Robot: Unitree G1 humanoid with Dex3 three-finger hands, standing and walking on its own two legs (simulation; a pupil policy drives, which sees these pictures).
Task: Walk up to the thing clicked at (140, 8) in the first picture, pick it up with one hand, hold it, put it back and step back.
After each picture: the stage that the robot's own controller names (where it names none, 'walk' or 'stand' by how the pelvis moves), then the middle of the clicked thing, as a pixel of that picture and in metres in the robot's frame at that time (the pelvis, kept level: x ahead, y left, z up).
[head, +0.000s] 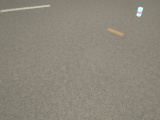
stand; (139, 11) +2.16 -0.73 -0.72
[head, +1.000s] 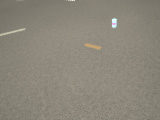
walk; (114, 23) +2.11 -0.21 -0.69
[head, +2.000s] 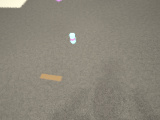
walk; (72, 38) +1.50 +0.30 -0.72
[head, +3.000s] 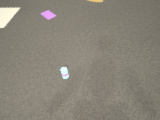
walk; (64, 73) +0.97 +0.33 -0.72
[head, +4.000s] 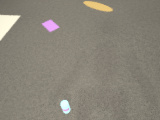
walk; (65, 106) +0.60 +0.28 -0.71
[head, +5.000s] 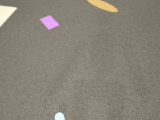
stand; (60, 119) +0.44 +0.24 -0.70
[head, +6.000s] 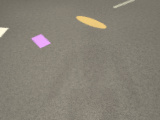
stand; out of the picture +0.39 +0.26 -0.72
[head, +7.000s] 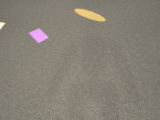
stand; out of the picture +0.38 +0.27 -0.72
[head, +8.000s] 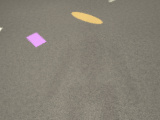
stand; out of the picture +0.36 +0.28 -0.72
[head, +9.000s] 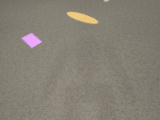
stand; out of the picture +0.35 +0.28 -0.72
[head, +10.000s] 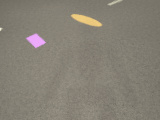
stand; out of the picture +0.37 +0.27 -0.73
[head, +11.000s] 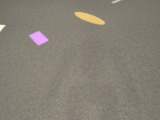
stand; out of the picture +0.37 +0.26 -0.73
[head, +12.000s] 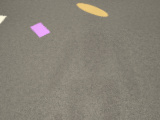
go down; out of the picture +0.39 +0.25 -0.72
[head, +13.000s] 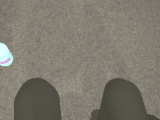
go down; (2, 55) +0.44 +0.33 -0.28
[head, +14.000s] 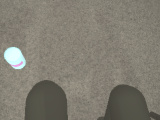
approach; (15, 58) +0.44 +0.32 -0.30
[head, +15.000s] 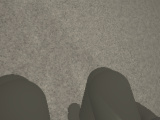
close in; out of the picture +0.41 +0.36 -0.22
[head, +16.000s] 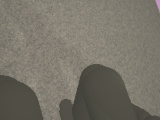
close; out of the picture +0.40 +0.36 -0.22
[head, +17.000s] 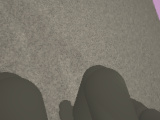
lift; out of the picture +0.37 +0.34 -0.22
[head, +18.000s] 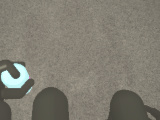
lift; (18, 80) +0.32 +0.25 -0.06
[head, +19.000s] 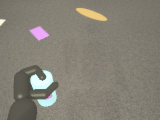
hold; (44, 89) +0.34 +0.17 +0.04
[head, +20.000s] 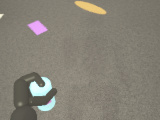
hold; (43, 94) +0.33 +0.18 +0.00
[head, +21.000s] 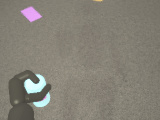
crouch; (38, 91) +0.34 +0.19 -0.04
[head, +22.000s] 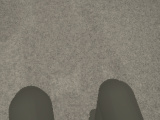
lower; out of the picture +0.46 +0.31 -0.11
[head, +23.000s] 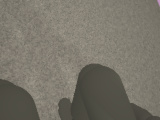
lower; out of the picture +0.40 +0.36 -0.22
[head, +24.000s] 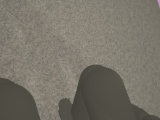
lower; out of the picture +0.39 +0.36 -0.22
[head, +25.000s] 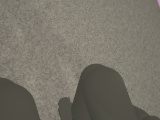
lower; out of the picture +0.39 +0.36 -0.22
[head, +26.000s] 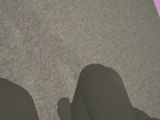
lower; out of the picture +0.39 +0.36 -0.22
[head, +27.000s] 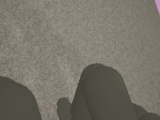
open; out of the picture +0.39 +0.35 -0.22
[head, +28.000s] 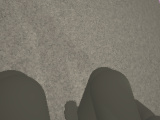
stand; out of the picture +0.39 +0.34 -0.23
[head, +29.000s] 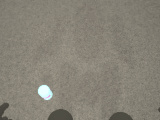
walk; (45, 92) +0.41 +0.27 -0.51
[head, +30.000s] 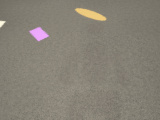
stand; out of the picture +0.38 +0.24 -0.66
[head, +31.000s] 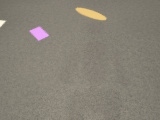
stand; out of the picture +0.38 +0.25 -0.67
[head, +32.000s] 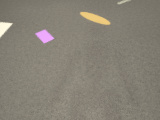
stand; out of the picture +0.39 +0.24 -0.72
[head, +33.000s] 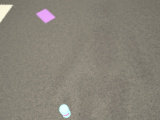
walk; (65, 111) +0.46 +0.27 -0.69
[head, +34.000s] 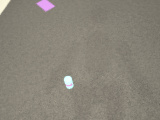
walk; (68, 82) +0.71 +0.24 -0.70
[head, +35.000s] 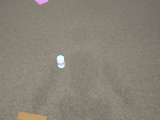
stand; (60, 61) +1.00 +0.26 -0.71
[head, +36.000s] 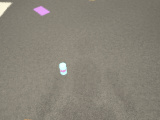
stand; (63, 68) +1.01 +0.28 -0.72
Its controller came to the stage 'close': yes
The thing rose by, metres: 0.71
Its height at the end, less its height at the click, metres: +0.00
